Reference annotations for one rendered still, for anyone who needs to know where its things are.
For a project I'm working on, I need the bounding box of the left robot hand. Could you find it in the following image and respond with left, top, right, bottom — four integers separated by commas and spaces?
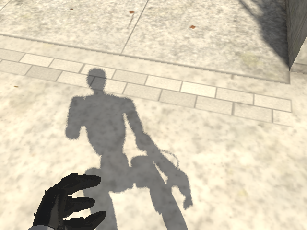
33, 172, 106, 230

